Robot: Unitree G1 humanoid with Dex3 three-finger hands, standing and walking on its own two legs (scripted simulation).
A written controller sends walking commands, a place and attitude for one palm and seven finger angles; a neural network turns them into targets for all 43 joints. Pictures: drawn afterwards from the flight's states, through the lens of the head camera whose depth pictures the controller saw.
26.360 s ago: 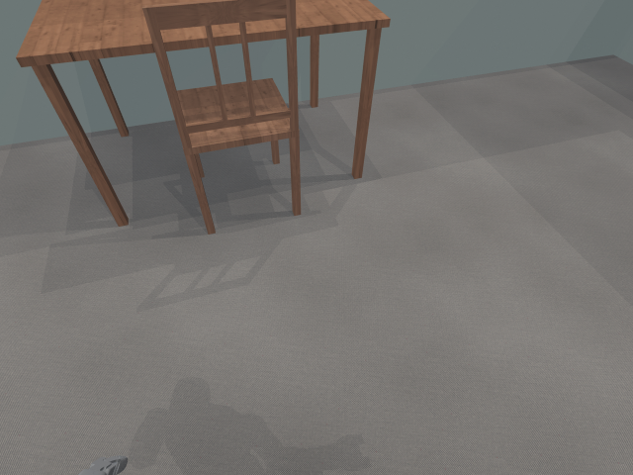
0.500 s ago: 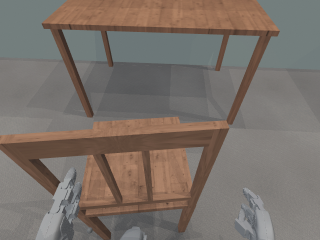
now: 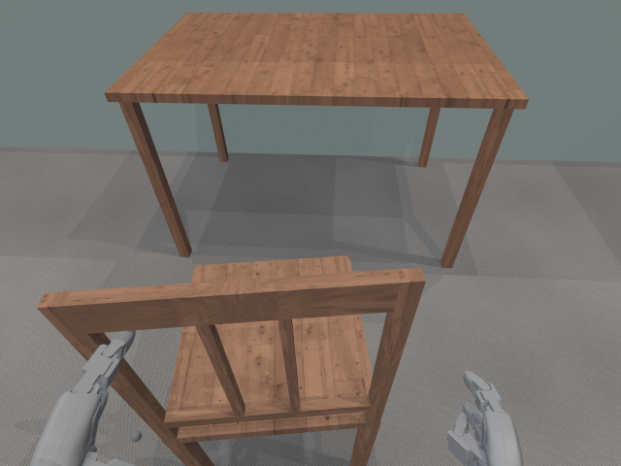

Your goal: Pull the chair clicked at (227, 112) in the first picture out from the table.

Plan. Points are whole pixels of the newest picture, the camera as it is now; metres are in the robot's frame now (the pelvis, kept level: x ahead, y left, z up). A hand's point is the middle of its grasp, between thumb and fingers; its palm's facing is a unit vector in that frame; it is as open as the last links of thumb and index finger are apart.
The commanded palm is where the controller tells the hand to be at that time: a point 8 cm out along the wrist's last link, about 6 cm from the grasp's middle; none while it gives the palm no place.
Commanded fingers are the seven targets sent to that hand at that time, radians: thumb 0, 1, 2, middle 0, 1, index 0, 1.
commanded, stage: draw the hand back to the body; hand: left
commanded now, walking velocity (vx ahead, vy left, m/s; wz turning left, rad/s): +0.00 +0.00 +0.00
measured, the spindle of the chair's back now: (225, 373) +0.26 +0.16 -0.06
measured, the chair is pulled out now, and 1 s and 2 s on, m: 0.64 0.63 0.62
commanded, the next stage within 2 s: step back with the hand held close in 0.86 s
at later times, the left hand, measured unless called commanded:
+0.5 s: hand (102, 395) +0.17 +0.24 +0.08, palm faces +0.23 -0.82 -0.53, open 7.6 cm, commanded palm +0.17 +0.30 +0.21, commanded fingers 0.00 0.90 0.90 -0.20 -0.30 -0.20 -0.30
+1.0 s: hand (115, 398) +0.17 +0.23 +0.08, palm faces +0.28 -0.80 -0.53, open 6.6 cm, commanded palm +0.17 +0.27 +0.21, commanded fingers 0.00 0.90 0.90 -0.20 -0.30 -0.20 -0.30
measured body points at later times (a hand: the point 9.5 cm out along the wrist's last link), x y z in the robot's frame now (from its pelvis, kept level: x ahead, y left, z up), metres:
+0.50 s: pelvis +0.04 -0.01 +0.03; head +0.04 -0.03 +0.47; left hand +0.15 +0.29 +0.11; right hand +0.25 -0.20 -0.05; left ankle +0.03 +0.14 -0.71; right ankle -0.02 -0.14 -0.71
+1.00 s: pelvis +0.04 -0.03 +0.02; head +0.04 -0.06 +0.47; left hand +0.15 +0.27 +0.11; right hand +0.24 -0.23 -0.06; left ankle +0.03 +0.14 -0.71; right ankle -0.02 -0.14 -0.71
